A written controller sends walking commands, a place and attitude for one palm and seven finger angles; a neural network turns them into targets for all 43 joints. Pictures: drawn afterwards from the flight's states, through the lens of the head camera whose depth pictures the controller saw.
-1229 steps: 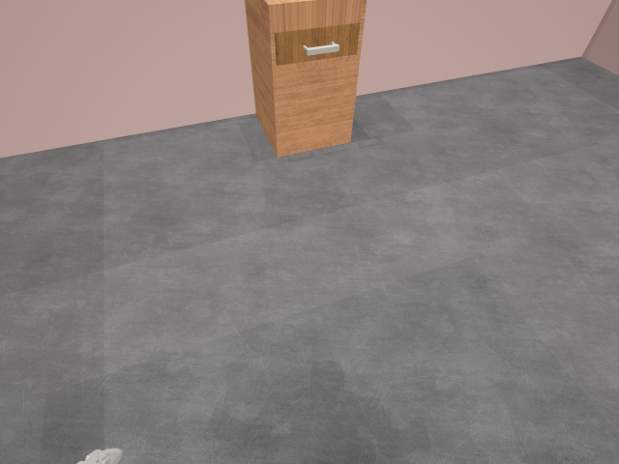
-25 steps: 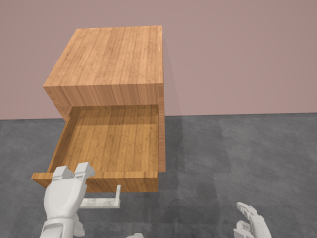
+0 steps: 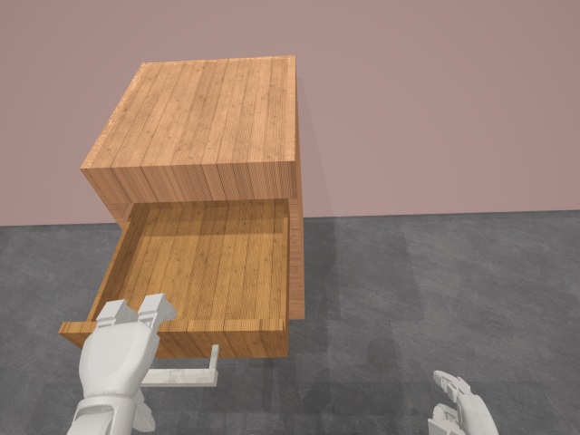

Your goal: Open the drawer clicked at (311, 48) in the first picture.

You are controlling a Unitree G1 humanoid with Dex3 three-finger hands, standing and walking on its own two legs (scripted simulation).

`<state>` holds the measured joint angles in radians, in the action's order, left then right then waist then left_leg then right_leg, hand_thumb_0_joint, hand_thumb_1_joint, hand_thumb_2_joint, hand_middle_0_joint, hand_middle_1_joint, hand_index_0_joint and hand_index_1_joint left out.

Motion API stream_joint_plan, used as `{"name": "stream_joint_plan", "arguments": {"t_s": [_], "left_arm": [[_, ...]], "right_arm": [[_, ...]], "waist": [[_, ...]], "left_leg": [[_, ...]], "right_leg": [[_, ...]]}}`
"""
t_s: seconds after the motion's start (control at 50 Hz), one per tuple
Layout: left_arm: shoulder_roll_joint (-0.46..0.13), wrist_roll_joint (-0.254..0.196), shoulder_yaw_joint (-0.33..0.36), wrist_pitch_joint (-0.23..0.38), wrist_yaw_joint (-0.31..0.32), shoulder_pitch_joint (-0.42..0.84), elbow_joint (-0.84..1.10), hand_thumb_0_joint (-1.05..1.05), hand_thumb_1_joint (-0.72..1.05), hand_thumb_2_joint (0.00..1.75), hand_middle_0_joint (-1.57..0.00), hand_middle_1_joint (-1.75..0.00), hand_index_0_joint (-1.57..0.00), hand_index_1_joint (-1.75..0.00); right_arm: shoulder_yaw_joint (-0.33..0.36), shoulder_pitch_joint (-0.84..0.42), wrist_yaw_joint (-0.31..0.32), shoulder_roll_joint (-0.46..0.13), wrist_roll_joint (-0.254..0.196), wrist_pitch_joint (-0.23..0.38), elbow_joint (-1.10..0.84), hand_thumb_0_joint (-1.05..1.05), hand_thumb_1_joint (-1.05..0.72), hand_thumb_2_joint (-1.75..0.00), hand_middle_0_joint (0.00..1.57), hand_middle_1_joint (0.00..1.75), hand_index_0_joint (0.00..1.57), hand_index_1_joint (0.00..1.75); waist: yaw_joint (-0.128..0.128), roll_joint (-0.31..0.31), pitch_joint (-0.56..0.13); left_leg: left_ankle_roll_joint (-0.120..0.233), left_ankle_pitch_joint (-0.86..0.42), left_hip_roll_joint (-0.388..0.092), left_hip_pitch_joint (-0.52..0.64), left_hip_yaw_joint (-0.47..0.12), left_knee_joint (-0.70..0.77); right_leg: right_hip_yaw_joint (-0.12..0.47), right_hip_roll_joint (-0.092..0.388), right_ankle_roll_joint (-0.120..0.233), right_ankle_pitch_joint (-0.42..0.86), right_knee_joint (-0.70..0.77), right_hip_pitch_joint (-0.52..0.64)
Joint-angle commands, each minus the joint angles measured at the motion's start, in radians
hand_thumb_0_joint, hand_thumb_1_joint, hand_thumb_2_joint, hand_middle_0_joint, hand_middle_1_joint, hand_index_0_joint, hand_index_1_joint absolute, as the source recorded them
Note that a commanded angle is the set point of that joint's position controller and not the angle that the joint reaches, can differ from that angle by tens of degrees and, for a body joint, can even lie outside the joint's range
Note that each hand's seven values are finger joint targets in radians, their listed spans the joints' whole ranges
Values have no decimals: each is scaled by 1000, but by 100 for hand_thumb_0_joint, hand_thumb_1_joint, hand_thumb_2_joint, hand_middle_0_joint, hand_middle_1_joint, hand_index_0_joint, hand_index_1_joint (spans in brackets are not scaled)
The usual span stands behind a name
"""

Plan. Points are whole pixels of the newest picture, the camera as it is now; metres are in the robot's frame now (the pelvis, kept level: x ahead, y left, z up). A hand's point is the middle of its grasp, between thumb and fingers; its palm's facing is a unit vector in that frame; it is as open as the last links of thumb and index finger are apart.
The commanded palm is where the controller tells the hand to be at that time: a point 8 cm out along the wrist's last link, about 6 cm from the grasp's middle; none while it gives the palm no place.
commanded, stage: draw the hand back to the body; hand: left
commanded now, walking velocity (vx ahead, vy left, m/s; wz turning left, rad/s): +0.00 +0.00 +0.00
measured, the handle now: (176, 364) +0.26 +0.24 -0.16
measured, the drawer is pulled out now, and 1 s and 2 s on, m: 0.30 0.30 0.30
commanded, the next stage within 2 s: step back with the hand held close in 1.50 s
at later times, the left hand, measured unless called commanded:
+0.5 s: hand (91, 361) +0.19 +0.25 +0.06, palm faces +0.02 -0.09 -1.00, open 13.8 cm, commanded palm +0.17 +0.25 +0.12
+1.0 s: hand (62, 315) +0.20 +0.23 +0.17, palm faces +0.35 -0.83 -0.43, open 11.2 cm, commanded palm +0.16 +0.28 +0.19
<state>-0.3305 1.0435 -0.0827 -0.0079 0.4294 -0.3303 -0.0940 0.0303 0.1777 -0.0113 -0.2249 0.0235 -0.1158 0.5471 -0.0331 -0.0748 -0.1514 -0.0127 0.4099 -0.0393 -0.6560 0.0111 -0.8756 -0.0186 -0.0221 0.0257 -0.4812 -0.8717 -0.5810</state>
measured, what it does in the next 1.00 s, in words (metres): stands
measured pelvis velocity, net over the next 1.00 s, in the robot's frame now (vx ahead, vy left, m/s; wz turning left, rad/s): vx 0.03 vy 0.00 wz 0.03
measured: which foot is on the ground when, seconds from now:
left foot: down 0.00-1.00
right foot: down 0.00-1.00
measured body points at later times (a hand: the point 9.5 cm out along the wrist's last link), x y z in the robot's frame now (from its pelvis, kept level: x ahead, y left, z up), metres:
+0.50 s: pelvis +0.01 +0.00 +0.02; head +0.03 -0.04 +0.46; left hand +0.19 +0.26 +0.12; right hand +0.22 -0.21 -0.08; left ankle +0.01 +0.13 -0.69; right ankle -0.03 -0.11 -0.69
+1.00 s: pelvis +0.03 +0.00 +0.05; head +0.03 -0.03 +0.49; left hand +0.18 +0.28 +0.19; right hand +0.23 -0.21 -0.04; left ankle +0.01 +0.13 -0.69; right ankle -0.03 -0.11 -0.69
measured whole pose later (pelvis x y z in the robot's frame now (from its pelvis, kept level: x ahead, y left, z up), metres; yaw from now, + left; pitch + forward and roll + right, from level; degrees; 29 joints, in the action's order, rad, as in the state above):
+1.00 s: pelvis +0.03 +0.00 +0.05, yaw +2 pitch -1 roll +0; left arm -0.32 -0.05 0.21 0.06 0.11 -0.58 0.43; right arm -0.01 0.18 0.08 -0.22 -0.01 0.11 0.60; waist -0.05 -0.08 0.00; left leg -0.01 0.26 -0.01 -0.16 0.00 -0.45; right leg -0.04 0.00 0.01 -0.33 -0.41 -0.06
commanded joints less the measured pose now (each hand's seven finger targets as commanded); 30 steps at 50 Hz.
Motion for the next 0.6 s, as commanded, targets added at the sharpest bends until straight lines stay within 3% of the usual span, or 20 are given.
{"name": "stream_joint_plan", "arguments": {"t_s": [0.0, 0.04, 0.06, 0.14, 0.16, 0.22, 0.24, 0.26, 0.3, 0.34, 0.4, 0.42, 0.44, 0.46, 0.48, 0.5, 0.52, 0.54, 0.56, 0.58], "left_arm": [[-185, -23, 141, 2, 56, 22, 274, 0, -50, 30, -30, -120, -30, -120], [-170, -34, 127, -5, 43, 7, 263, 0, -50, 30, -30, -120, -30, -120], [-189, -38, 141, -8, 34, 11, 274, 0, -50, 30, -30, -120, -30, -120], [-187, -60, 116, -10, -13, 34, 317, 0, -50, 30, -30, -120, -30, -120], [-213, -62, 140, -3, -24, 26, 332, 0, -50, 30, -30, -120, -30, -120], [-245, -74, 181, 14, -50, -37, 352, 0, -50, 30, -30, -120, -30, -120], [-222, -81, 158, 22, -57, -47, 375, 0, -50, 30, -30, -120, -30, -120], [-248, -77, 184, 28, -61, -49, 390, 0, -50, 30, -30, -120, -30, -120], [-257, -87, 203, 32, -63, -57, 411, 0, -50, 30, -30, -120, -30, -120], [-243, -92, 198, 37, -67, -86, 435, 0, -50, 30, -30, -120, -30, -120], [-262, -104, 225, 29, -77, -113, 464, 0, -50, 30, -30, -120, -30, -120], [-281, -106, 240, 32, -83, -107, 481, 0, -50, 30, -30, -120, -30, -120], [-272, -113, 236, 28, -88, -144, 482, 0, -50, 30, -30, -120, -30, -120], [-287, -114, 244, 28, -98, -132, 507, 0, -50, 30, -30, -120, -30, -120], [-284, -123, 241, 28, -104, -142, 516, 0, -50, 30, -30, -120, -30, -120], [34, -847, 187, 24, -178, -85, 519, 0, -47, 32, -30, -118, -30, -118], [-72, -902, 251, 42, -198, -120, 472, 0, -43, 33, -29, -115, -29, -115], [-90, -980, 259, 65, -217, -122, 572, 0, -40, 34, -29, -113, -29, -113], [-127, -998, 292, 88, -224, -88, 595, 0, -36, 36, -29, -111, -29, -111], [-97, -1027, 265, 93, -236, -102, 631, 0, -32, 37, -29, -109, -29, -109]], "right_arm": [[34, -115, 6, -101, -1, 47, -158, 0, -90, -90, 20, 30, 20, 30], [35, -119, 7, -103, -6, 51, -156, 0, -90, -90, 20, 30, 20, 30], [32, -125, 6, -108, -6, 50, -155, 0, -90, -90, 20, 30, 20, 30], [33, -131, 16, -106, -13, 61, -159, 0, -90, -90, 20, 30, 20, 30], [29, -128, 16, -108, -11, 64, -159, 0, -90, -90, 20, 30, 20, 30], [23, -130, 18, -105, -10, 64, -157, 0, -90, -90, 20, 30, 20, 30], [26, -135, 18, -101, -13, 68, -162, 0, -90, -90, 20, 30, 20, 30], [24, -132, 14, -103, -10, 67, -164, 0, -90, -90, 20, 30, 20, 30], [25, -136, 13, -103, -13, 67, -165, 0, -90, -90, 20, 30, 20, 30], [26, -139, 11, -98, -13, 68, -172, 0, -90, -90, 20, 30, 20, 30], [24, -141, 7, -101, -15, 65, -179, 0, -90, -90, 20, 30, 20, 30], [21, -144, 6, -105, -12, 64, -177, 0, -90, -90, 20, 30, 20, 30], [24, -144, 7, -99, -18, 65, -181, 0, -90, -90, 20, 30, 20, 30], [18, -147, 6, -106, -13, 63, -184, 0, -90, -90, 20, 30, 20, 30], [20, -148, 8, -100, -17, 65, -186, 0, -90, -90, 20, 30, 20, 30], [5, -60, 40, -53, -61, 130, -229, 0, -90, -90, 20, 30, 20, 30], [-11, -61, 61, -82, -56, 168, -206, 0, -90, -90, 20, 30, 20, 30], [-25, -82, 89, -78, -52, 187, -219, 0, -90, -90, 20, 30, 20, 30], [-35, -84, 107, -93, -44, 203, -209, 0, -90, -90, 20, 30, 20, 30], [-38, -94, 118, -78, -45, 224, -207, 0, -90, -90, 20, 30, 20, 30]], "waist": [[0, 27, -170], [6, 51, -116], [-1, 65, -140], [5, 63, -106], [-7, 78, -133], [-19, 87, -125], [-10, 38, -83], [-22, 41, -102], [-18, 28, -76], [-21, 29, -77], [-25, 44, -76], [-35, 46, -104], [-29, 39, -69], [-39, 42, -94], [-26, 58, -74], [51, 87, -24], [20, 54, -17], [18, 92, 8], [5, 104, -9], [14, 91, 24]], "left_leg": [[52, -268, 49, 216, 18, 93], [54, -240, 46, 205, 15, 106], [55, -237, 48, 212, 17, 113], [60, -224, 46, 245, 16, 141], [62, -238, 48, 259, 16, 143], [59, -263, 52, 270, 15, 155], [58, -262, 48, 276, 16, 162], [58, -266, 49, 285, 15, 166], [54, -267, 44, 290, 11, 176], [57, -279, 44, 304, 12, 178], [53, -303, 41, 314, 9, 187], [56, -303, 46, 328, 9, 188], [55, -300, 40, 321, 8, 195], [56, -311, 45, 332, 9, 196], [59, -317, 40, 335, 10, 195], [80, -291, 14, 494, -6, 256], [72, -263, 16, 530, -2, 277], [67, -292, 15, 503, -8, 303], [66, -318, 26, 521, -4, 319], [62, -331, 20, 519, -3, 332]], "right_leg": [[15, -9, 17, 414, 158, 65], [14, -10, 12, 396, 172, 57], [12, -5, 7, 388, 183, 67], [17, 2, 3, 368, 213, 88], [18, 4, 0, 381, 222, 96], [16, 5, -1, 417, 229, 126], [17, 6, 3, 415, 232, 120], [12, 6, 2, 400, 238, 117], [12, 6, 7, 389, 245, 127], [8, 6, 5, 406, 244, 131], [4, 8, 4, 426, 252, 147], [5, 7, 0, 427, 257, 152], [2, 6, 2, 421, 256, 157], [-1, 8, -1, 433, 263, 161], [5, 14, -4, 458, 267, 168], [-29, 11, -5, 392, 311, 239], [-32, 3, -4, 345, 335, 251], [-35, 22, -12, 374, 343, 280], [-37, 26, -15, 406, 363, 303], [-35, 41, -22, 421, 369, 311]]}}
